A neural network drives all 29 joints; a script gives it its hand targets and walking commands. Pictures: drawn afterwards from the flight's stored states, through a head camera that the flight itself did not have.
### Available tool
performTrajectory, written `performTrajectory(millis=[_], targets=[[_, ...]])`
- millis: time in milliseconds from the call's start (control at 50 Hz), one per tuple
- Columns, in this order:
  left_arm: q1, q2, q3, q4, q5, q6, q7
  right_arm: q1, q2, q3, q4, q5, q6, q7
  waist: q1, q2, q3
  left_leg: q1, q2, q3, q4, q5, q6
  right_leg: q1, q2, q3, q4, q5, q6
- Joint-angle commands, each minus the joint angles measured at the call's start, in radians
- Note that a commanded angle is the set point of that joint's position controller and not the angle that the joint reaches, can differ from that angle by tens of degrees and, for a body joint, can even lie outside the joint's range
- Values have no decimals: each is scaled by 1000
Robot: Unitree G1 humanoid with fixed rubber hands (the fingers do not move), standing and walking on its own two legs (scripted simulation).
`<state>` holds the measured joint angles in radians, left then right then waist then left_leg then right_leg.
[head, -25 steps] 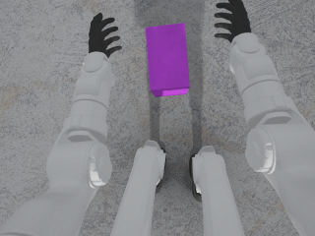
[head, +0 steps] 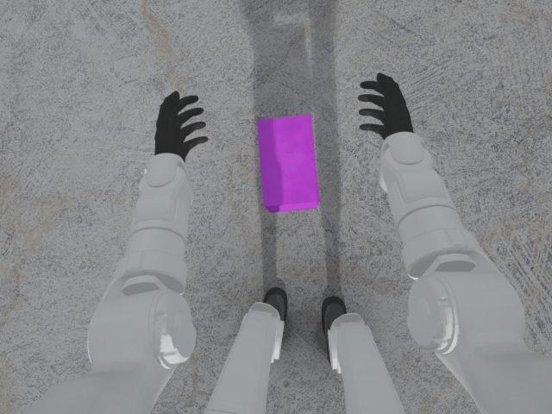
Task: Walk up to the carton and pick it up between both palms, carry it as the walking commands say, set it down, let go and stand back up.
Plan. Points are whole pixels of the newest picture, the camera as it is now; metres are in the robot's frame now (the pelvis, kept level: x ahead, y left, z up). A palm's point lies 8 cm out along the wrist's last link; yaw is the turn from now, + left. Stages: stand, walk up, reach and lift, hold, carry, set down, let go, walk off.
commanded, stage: let go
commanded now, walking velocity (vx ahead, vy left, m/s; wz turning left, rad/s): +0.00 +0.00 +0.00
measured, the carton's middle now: (288, 167) +0.54 +0.08 -0.59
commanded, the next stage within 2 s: stand in 1.32 s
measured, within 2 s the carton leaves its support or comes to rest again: neither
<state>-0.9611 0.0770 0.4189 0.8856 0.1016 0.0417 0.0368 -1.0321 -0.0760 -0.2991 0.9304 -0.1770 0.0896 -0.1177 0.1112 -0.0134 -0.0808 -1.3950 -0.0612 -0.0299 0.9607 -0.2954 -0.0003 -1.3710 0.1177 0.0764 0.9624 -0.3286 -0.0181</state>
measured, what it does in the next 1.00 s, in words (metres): rises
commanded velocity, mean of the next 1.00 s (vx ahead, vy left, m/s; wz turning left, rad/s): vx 0.00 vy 0.00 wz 0.00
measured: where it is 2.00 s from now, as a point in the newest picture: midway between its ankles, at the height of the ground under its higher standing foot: (304, 339)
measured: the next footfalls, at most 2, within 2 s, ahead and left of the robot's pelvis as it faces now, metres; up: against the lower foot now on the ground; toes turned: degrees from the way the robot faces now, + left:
none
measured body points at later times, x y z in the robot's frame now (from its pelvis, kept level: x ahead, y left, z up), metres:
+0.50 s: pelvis +0.01 +0.01 +0.07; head +0.17 +0.01 +0.49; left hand +0.28 +0.24 -0.03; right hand +0.33 -0.15 -0.04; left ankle +0.04 +0.10 -0.65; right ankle +0.03 -0.10 -0.65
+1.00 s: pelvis +0.06 -0.02 +0.09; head +0.08 -0.02 +0.54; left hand +0.22 +0.22 +0.02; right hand +0.24 -0.25 +0.01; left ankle +0.04 +0.10 -0.65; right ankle +0.03 -0.10 -0.65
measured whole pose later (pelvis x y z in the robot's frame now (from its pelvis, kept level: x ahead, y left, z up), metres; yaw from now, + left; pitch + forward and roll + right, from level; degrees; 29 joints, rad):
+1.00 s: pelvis +0.06 -0.02 +0.09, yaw +2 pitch -2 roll +1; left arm 0.21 0.22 0.03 0.43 0.01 0.10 -0.09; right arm 0.23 -0.21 -0.04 0.44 0.02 0.09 0.05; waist 0.01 -0.01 0.07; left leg -0.15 -0.05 -0.09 0.44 -0.26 0.00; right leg -0.13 0.08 0.04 0.45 -0.29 -0.07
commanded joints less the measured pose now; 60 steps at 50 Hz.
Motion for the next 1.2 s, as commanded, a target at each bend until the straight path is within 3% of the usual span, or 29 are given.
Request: performTrajectory(millis=[0, 20, 40, 60, 100, 160, 180, 200, 240, 260, 280, 300, 320, 380, 400, 440, 520, 600, 680, 700, 720, 740, 780, 820, 920, 1000, 1080, 1100, 1180], targets=[[-76, 83, 0, -44, 28, -32, -28, -241, 12, 11, -163, -55, -26, -25, 28, -152, -818, 255, 19, 21, -77, 406, -53, 740, -54, 39, -18, 639, 40], [-30, 84, 2, -106, 43, -37, -24, -96, 15, 8, -148, -52, -21, -27, 34, -75, -922, 431, 6, 31, -69, 484, -55, 767, -49, 41, -27, 651, 45], [-35, 84, -11, -122, 27, -42, -25, -61, -11, -21, -103, -100, -18, -47, -18, -85, -874, 345, 11, 21, -85, 494, -67, 820, -56, 55, -35, 764, 37], [98, 127, -13, -92, 72, -35, -26, 40, 37, 18, -86, -84, -8, -40, 39, -69, -894, 449, 14, 17, -113, 497, -62, 845, -64, 51, -54, 747, 49], [157, 85, -78, -232, 61, -37, -43, 108, 106, 45, -255, -47, -18, -41, 17, -101, -984, 662, 12, -8, -112, 663, -38, 748, -27, 8, -81, 719, 61], [234, 70, -146, -343, 32, -25, -71, 182, 22, 22, -363, -57, -31, -74, -25, 25, -1011, 889, 35, -29, -122, 773, -34, 695, -37, 5, -143, 656, 57], [140, 120, -120, -359, 25, -25, -70, 71, 36, 43, -427, -34, -27, -71, 4, 9, -906, 964, 42, -45, -117, 752, -17, 529, -23, -28, -156, 472, 68], [333, 98, -124, -376, 48, -20, -80, 295, -2, 13, -436, -81, -32, -80, -35, -16, -935, 1057, 49, -65, -133, 816, -27, 558, -12, -25, -197, 522, 63], [491, 97, -158, -377, 64, -9, -86, 392, 38, 74, -499, -33, -35, -59, 12, 54, -904, 1164, 49, -65, -172, 847, -34, 558, -16, -31, -228, 462, 50], [378, 113, -183, -339, 2, -8, -91, 269, -17, 59, -476, -19, -42, -49, -29, 20, -772, 1108, 68, -77, -186, 714, -27, 488, -23, -53, -238, 323, 53], [537, 84, -235, -409, 8, -15, -94, 447, 69, 137, -502, 22, -36, -33, -5, 60, -819, 1188, 57, -69, -222, 697, -29, 599, -20, -51, -254, 334, 46], [526, 91, -240, -391, -8, -16, -85, 498, -15, 97, -404, -1, -38, -22, -27, 80, -746, 1162, 64, -75, -238, 636, -36, 580, -31, -46, -268, 268, 40], [629, 66, -281, -402, -20, -23, -99, 540, 39, 135, -517, 37, -56, -17, -45, 44, -699, 1190, 59, -81, -263, 626, -19, 605, -27, -52, -309, 292, 35], [746, 93, -294, -425, -12, -25, -84, 802, -29, 104, -329, 28, -38, 23, -67, 84, -598, 1189, 53, -58, -341, 402, -42, 708, -42, -47, -358, 164, 15], [744, 132, -315, -398, -27, -37, -92, 717, -54, 120, -362, 51, -57, 31, -88, 3, -379, 1075, 62, -62, -381, 256, -22, 654, -39, -56, -381, 72, 20], [771, 111, -332, -481, -30, -48, -93, 723, -85, 103, -471, 59, -74, 53, -100, 58, -251, 1043, 66, -61, -445, 52, -24, 738, -63, -39, -423, -13, -5], [805, 128, -365, -482, -71, -35, -83, 774, -122, 148, -420, 100, -81, 101, -61, 94, -38, 1000, 101, -61, -527, -77, -25, 840, -81, -61, -436, -92, -3], [993, 154, -377, -531, -82, -32, -81, 1024, -98, 219, -459, 164, -87, 141, -69, 69, -83, 1137, 101, -56, -560, 48, -13, 1092, -89, -57, -487, 51, 4], [1101, 200, -333, -498, -92, -17, -102, 1068, -161, 215, -573, 149, -80, 138, -71, -90, -51, 1228, 57, -24, -527, 173, 2, 1124, -114, -40, -558, 116, 18], [1092, 233, -334, -512, -79, -23, -99, 1065, -177, 218, -576, 167, -87, 146, -65, -18, -11, 1251, 54, -24, -537, 182, 2, 1101, -114, -33, -569, 129, 13], [1036, 214, -352, -549, -100, -24, -104, 1063, -153, 222, -586, 158, -84, 144, -81, -97, 4, 1254, 53, -25, -525, 184, 9, 1104, -121, -25, -576, 133, 19], [1104, 238, -347, -542, -81, -4, -109, 1164, -176, 230, -524, 170, -64, 151, -79, 14, 55, 1258, 51, -13, -547, 127, -7, 1145, -131, -19, -601, 94, 11], [1068, 211, -393, -565, -89, 7, -122, 1145, -188, 227, -556, 163, -52, 157, -99, 33, 108, 1248, 49, -5, -562, 87, -9, 1129, -137, -16, -620, 65, 4], [1169, 241, -357, -512, -83, 36, -126, 1205, -208, 239, -579, 179, -35, 159, -92, -64, 103, 1337, 26, 6, -526, 114, 2, 1118, -174, 0, -658, 77, -7], [1091, 243, -357, -603, -87, 43, -120, 1227, -193, 242, -605, 204, -18, 169, -107, 43, 16, 1299, 17, -3, -536, 200, -7, 1281, -155, 29, -596, 310, 23], [1129, 243, -371, -522, -95, 63, -118, 1219, -178, 251, -564, 190, 4, 153, -121, -63, 122, 1285, 17, -7, -543, 191, -1, 1273, -152, 22, -598, 353, 36], [1193, 271, -347, -552, -64, 53, -107, 1244, -211, 247, -607, 196, -11, 151, -91, 42, 0, 1275, 10, -27, -534, 359, -8, 1337, -128, 13, -554, 585, 35], [1183, 256, -349, -542, -89, 81, -96, 1267, -200, 257, -598, 214, -18, 146, -101, -17, -16, 1251, -6, -19, -533, 337, -10, 1399, -136, 20, -532, 658, 42], [1141, 258, -318, -603, -87, 111, -61, 1264, -225, 265, -537, 215, -43, 127, -124, 1, -21, 1228, -2, -43, -531, 358, -22, 1356, -131, 20, -512, 717, 43]])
